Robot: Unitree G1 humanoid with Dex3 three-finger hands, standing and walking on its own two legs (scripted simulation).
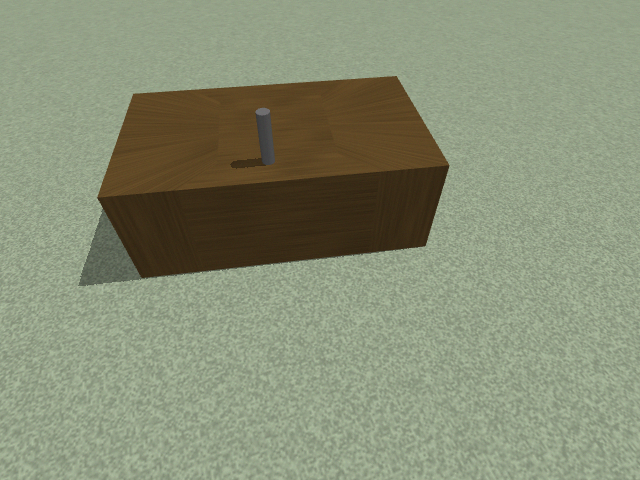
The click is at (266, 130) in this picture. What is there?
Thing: slim round
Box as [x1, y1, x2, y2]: [255, 108, 274, 164]
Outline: 259,108 255,112 261,157 263,163 270,164 274,161 269,110 266,108
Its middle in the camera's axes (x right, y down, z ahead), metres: -0.18 -0.33 +1.30
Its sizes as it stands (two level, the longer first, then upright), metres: 0.045 0.045 0.188
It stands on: a support 0.42 m high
